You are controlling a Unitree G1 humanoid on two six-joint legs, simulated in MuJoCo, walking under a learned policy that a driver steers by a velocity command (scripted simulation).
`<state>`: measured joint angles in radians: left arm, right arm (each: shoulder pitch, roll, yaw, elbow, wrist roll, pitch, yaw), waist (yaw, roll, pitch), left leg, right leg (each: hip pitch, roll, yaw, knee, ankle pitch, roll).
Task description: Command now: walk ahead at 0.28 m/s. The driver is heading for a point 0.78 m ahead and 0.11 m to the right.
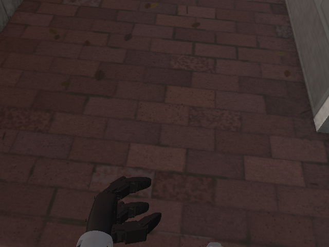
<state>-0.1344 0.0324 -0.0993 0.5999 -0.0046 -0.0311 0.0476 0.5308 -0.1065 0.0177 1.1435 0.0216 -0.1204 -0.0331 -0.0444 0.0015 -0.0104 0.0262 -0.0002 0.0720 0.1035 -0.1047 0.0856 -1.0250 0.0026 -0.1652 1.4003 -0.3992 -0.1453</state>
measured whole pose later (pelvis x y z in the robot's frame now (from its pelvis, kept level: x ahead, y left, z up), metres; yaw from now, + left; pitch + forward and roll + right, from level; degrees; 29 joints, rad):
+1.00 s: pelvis +0.42 +0.17 +0.30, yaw -14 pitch +0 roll +0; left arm 0.17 0.19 0.09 0.68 0.02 -0.01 -0.02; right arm 0.39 -0.18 -0.07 0.92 -0.02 -0.12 -0.02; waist 0.00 -0.04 -0.03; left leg -0.18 0.08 0.30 0.57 -0.36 0.03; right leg -0.91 0.03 0.03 1.40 0.05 -0.08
